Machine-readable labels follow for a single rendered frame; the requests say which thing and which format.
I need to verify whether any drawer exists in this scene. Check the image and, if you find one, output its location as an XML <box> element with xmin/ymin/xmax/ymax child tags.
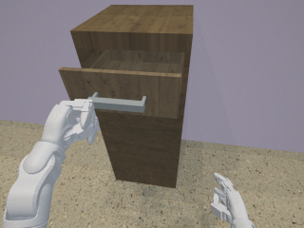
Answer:
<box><xmin>58</xmin><ymin>49</ymin><xmax>184</xmax><ymax>119</ymax></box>

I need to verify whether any robot right forearm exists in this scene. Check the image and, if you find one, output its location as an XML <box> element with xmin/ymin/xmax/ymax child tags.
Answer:
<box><xmin>231</xmin><ymin>218</ymin><xmax>256</xmax><ymax>228</ymax></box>

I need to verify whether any right robot hand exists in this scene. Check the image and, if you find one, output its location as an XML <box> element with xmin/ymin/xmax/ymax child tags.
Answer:
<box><xmin>211</xmin><ymin>172</ymin><xmax>249</xmax><ymax>224</ymax></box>

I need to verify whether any handle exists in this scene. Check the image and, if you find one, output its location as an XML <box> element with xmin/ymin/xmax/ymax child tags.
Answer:
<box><xmin>87</xmin><ymin>92</ymin><xmax>146</xmax><ymax>113</ymax></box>

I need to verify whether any cabinet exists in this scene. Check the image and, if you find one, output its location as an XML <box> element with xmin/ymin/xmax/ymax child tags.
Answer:
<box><xmin>70</xmin><ymin>5</ymin><xmax>194</xmax><ymax>189</ymax></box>

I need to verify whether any robot left forearm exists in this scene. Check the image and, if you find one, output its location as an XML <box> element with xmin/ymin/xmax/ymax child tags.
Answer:
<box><xmin>1</xmin><ymin>141</ymin><xmax>66</xmax><ymax>228</ymax></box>

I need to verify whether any left robot hand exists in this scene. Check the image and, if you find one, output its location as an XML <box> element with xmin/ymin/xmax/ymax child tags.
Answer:
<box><xmin>41</xmin><ymin>99</ymin><xmax>100</xmax><ymax>152</ymax></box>

